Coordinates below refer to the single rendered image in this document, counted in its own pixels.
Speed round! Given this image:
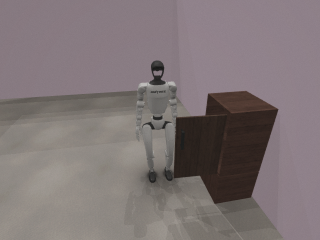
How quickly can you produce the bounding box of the right robot hand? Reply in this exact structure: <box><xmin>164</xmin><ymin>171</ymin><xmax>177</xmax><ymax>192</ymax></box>
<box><xmin>135</xmin><ymin>125</ymin><xmax>142</xmax><ymax>141</ymax></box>

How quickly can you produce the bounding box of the handle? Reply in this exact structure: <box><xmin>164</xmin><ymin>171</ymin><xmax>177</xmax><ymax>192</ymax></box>
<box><xmin>180</xmin><ymin>129</ymin><xmax>185</xmax><ymax>150</ymax></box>

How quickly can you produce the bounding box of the humanoid robot torso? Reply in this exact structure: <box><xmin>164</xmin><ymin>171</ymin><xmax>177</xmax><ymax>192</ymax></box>
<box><xmin>146</xmin><ymin>80</ymin><xmax>170</xmax><ymax>130</ymax></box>

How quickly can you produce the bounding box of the left robot forearm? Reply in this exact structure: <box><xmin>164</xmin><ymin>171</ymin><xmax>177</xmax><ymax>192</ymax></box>
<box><xmin>170</xmin><ymin>99</ymin><xmax>178</xmax><ymax>123</ymax></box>

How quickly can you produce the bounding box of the robot right thigh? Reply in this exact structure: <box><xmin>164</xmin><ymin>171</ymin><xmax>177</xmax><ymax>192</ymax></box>
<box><xmin>142</xmin><ymin>122</ymin><xmax>155</xmax><ymax>159</ymax></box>

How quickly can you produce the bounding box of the robot left upper arm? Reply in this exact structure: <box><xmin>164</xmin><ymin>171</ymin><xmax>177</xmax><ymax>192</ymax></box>
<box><xmin>167</xmin><ymin>81</ymin><xmax>177</xmax><ymax>106</ymax></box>

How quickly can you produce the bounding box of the right robot forearm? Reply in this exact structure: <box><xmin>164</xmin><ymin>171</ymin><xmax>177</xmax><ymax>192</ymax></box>
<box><xmin>135</xmin><ymin>101</ymin><xmax>143</xmax><ymax>126</ymax></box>

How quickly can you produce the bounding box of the cupboard door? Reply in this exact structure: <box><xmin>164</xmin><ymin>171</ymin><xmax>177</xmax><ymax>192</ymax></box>
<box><xmin>173</xmin><ymin>114</ymin><xmax>228</xmax><ymax>178</ymax></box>

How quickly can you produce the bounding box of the robot right upper arm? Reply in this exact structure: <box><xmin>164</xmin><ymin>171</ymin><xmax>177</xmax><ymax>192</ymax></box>
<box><xmin>137</xmin><ymin>82</ymin><xmax>147</xmax><ymax>108</ymax></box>

